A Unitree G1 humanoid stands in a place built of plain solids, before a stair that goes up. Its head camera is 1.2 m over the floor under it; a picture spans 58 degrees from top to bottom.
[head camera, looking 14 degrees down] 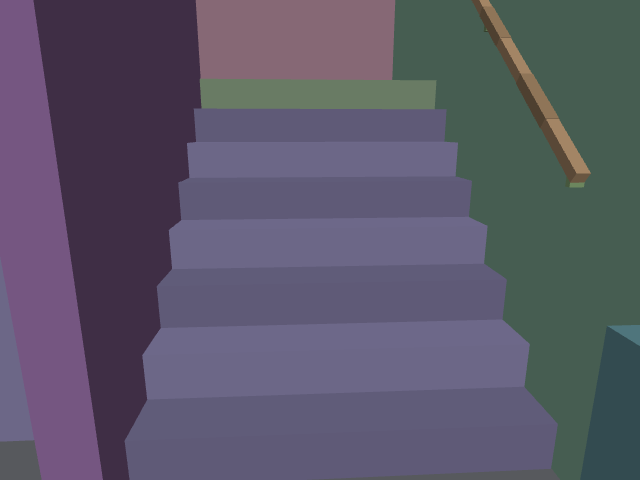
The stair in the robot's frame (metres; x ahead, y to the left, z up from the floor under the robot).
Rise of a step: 0.19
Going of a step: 0.23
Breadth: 1.51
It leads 3 degrees to the left of straight ahead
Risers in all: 8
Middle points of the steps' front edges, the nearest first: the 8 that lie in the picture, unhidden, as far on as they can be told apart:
1.30 -0.09 0.19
1.53 -0.08 0.38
1.76 -0.07 0.57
2.00 -0.05 0.76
2.23 -0.04 0.95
2.46 -0.03 1.14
2.69 -0.01 1.33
2.93 0.00 1.53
